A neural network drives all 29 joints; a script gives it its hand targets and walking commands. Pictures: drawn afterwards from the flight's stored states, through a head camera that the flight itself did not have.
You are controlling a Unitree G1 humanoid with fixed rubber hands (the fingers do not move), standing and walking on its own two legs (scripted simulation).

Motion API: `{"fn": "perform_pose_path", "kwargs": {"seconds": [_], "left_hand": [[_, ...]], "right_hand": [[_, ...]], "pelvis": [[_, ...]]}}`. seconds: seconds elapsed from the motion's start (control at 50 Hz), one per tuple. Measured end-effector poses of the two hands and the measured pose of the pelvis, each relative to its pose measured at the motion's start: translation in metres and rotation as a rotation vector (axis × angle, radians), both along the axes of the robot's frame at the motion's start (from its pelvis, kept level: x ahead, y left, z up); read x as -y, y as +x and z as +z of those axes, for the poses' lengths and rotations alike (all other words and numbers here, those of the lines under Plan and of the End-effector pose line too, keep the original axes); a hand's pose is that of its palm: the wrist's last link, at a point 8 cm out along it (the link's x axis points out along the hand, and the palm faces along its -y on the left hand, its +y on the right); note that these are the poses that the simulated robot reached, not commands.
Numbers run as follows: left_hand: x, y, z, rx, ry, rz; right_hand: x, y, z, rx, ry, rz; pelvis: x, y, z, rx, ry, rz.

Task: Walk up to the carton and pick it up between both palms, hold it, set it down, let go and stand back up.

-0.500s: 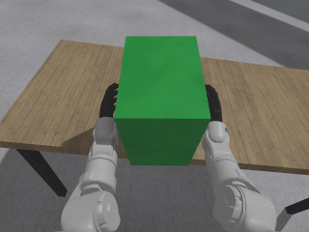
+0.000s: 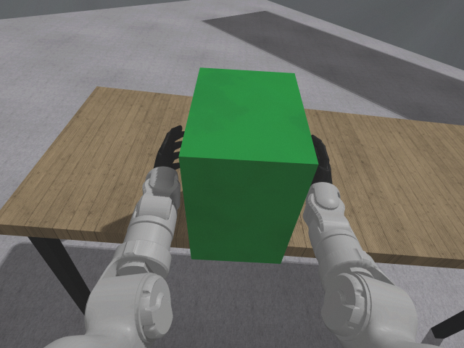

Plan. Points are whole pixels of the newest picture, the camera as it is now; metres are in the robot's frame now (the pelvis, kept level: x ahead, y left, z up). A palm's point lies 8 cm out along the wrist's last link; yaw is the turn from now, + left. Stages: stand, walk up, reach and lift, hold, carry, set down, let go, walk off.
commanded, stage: reach and lift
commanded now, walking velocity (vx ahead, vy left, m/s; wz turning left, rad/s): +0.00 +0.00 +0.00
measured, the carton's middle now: (241, 168) +0.45 +0.01 +0.09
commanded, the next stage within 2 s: hold in 1.96 s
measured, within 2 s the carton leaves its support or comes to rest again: neither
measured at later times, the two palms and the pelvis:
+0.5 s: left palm (163, 137) +0.40 +0.15 +0.19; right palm (330, 157) +0.39 -0.13 +0.19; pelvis +0.02 +0.01 +0.00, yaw +1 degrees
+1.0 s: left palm (140, 117) +0.38 +0.17 +0.24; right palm (329, 134) +0.38 -0.10 +0.24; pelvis -0.01 +0.01 +0.00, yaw +2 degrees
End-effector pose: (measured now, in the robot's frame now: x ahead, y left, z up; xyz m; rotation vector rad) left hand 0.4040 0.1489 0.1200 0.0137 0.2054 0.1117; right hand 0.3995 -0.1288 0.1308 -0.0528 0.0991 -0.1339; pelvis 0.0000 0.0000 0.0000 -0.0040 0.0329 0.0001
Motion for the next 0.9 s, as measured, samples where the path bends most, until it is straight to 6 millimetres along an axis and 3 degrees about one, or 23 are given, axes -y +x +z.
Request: {"fn": "perform_pose_path", "kwargs": {"seconds": [0.2,0.36,0.68,0.9], "left_hand": [[0.003,0.007,0.050,0.074,0.022,-0.015],[-0.001,0.007,0.068,0.071,0.021,-0.029],[0.003,-0.014,0.069,0.028,0.080,-0.019],[-0.012,-0.024,0.114,0.043,0.069,0.015]], "right_hand": [[0.003,0.003,0.044,0.073,0.026,-0.011],[0.000,0.001,0.062,0.074,0.070,-0.025],[0.003,-0.018,0.047,0.033,0.106,-0.016],[-0.011,-0.018,0.097,0.049,0.098,0.019]], "pelvis": [[-0.001,0.017,0.001,0.118,0.001,0.003],[-0.003,0.023,0.000,0.204,0.005,0.022],[-0.012,0.006,-0.001,0.229,-0.005,0.022],[-0.013,-0.006,-0.002,0.198,-0.002,0.013]]}}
